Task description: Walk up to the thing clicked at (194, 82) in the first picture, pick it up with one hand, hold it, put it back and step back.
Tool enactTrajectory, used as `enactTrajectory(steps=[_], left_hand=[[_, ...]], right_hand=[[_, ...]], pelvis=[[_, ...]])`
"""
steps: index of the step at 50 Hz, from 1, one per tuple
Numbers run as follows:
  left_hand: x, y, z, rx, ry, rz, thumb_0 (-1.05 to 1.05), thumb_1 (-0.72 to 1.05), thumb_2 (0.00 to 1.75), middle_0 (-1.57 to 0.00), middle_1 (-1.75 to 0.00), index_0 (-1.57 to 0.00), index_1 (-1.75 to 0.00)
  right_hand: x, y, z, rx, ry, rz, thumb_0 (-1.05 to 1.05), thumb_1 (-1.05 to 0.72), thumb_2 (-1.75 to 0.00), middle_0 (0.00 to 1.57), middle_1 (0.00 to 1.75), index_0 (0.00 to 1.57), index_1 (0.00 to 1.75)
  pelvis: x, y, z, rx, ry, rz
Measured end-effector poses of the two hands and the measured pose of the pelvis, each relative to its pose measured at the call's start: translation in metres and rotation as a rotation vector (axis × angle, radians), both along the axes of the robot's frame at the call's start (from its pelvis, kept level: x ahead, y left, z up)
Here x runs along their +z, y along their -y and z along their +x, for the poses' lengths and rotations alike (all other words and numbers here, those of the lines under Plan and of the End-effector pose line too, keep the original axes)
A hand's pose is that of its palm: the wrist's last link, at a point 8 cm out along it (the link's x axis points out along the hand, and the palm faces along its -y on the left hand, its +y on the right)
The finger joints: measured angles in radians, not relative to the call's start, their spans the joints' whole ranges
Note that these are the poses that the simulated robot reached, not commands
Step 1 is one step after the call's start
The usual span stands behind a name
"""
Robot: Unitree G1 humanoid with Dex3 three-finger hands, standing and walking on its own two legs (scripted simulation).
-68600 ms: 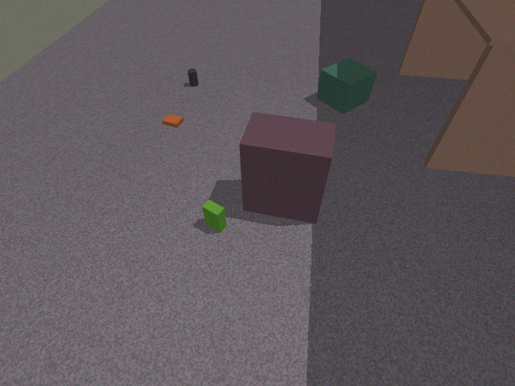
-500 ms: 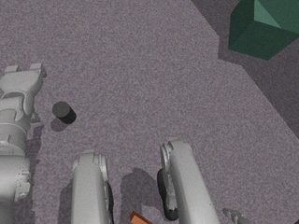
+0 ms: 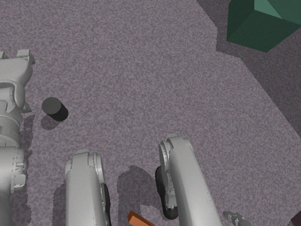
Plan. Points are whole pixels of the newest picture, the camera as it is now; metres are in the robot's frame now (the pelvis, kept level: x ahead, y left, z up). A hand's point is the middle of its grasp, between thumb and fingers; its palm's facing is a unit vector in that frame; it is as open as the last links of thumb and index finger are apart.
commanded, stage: withdraw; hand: left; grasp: from above
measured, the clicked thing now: (56, 110) +0.51 +0.27 -0.35
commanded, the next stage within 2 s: go down in 1.02 s
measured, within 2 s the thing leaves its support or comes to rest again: neither
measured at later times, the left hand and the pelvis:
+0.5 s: hand (18, 88) +0.50 +0.29 -0.11, palm faces -0.39 -0.01 -0.92, open 14.1 cm; pelvis +0.00 +0.00 +0.00, yaw +0 degrees
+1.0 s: hand (18, 88) +0.49 +0.29 -0.10, palm faces -0.35 -0.01 -0.94, open 14.1 cm; pelvis +0.00 +0.00 +0.00, yaw +0 degrees
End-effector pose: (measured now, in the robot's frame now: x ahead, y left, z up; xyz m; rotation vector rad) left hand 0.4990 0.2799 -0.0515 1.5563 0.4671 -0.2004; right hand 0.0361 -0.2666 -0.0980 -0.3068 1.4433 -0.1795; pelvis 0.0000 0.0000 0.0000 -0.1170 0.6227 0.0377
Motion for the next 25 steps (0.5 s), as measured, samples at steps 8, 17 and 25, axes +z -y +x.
enactTrajectory(steps=[8, 17, 25], left_hand=[[-0.009, 0.015, -0.020, -0.081, -0.115, -0.068, 0.00, -0.49, 0.96, -0.08, -0.99, -0.09, -0.97], [-0.023, 0.007, -0.011, -0.112, 0.008, -0.042, 0.01, -0.50, 0.96, -0.09, -0.99, -0.10, -0.97], [-0.002, -0.007, 0.001, -0.014, 0.023, 0.000, 0.00, -0.50, 0.97, -0.08, -0.99, -0.09, -0.97]], right_hand=[[0.014, -0.005, 0.000, 0.006, -0.013, 0.016, 0.00, -0.91, -0.90, 0.20, 0.30, 0.20, 0.30], [0.008, 0.010, 0.011, 0.065, 0.010, -0.043, 0.00, -0.91, -0.90, 0.20, 0.30, 0.20, 0.30], [0.003, 0.007, 0.012, 0.041, 0.021, -0.028, 0.00, -0.91, -0.90, 0.20, 0.30, 0.20, 0.30]], pelvis=[[0.015, -0.001, 0.003, -0.003, 0.001, 0.002], [-0.004, -0.001, 0.000, 0.008, 0.010, -0.004], [-0.002, -0.001, -0.001, 0.007, 0.001, -0.004]])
